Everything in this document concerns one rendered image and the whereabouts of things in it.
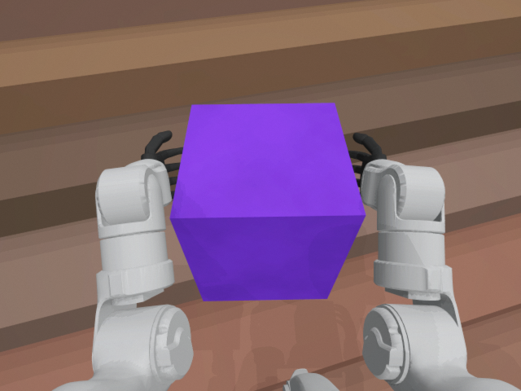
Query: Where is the robot left hand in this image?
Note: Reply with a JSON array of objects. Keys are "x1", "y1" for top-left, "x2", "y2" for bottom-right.
[{"x1": 141, "y1": 130, "x2": 183, "y2": 199}]

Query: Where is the robot left forearm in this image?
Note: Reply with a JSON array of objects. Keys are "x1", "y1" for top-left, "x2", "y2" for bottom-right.
[{"x1": 92, "y1": 159, "x2": 175, "y2": 370}]

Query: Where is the robot right hand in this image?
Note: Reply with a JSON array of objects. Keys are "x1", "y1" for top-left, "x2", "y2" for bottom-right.
[{"x1": 348, "y1": 133, "x2": 387, "y2": 194}]

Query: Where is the robot right forearm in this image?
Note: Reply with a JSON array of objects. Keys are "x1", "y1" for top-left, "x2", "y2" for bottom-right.
[{"x1": 361, "y1": 159, "x2": 467, "y2": 360}]

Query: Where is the carton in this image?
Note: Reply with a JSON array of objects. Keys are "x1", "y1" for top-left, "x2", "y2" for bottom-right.
[{"x1": 170, "y1": 103, "x2": 366, "y2": 301}]

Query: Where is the robot right thigh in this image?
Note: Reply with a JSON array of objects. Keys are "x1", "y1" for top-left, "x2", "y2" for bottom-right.
[{"x1": 282, "y1": 373, "x2": 339, "y2": 391}]

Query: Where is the robot right upper arm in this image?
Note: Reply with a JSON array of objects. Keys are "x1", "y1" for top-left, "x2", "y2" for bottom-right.
[{"x1": 362, "y1": 304, "x2": 521, "y2": 391}]

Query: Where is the robot right shin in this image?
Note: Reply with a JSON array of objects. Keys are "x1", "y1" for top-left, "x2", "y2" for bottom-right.
[{"x1": 291, "y1": 368, "x2": 308, "y2": 378}]

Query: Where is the robot left upper arm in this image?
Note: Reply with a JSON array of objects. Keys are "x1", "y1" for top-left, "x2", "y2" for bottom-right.
[{"x1": 52, "y1": 305, "x2": 194, "y2": 391}]

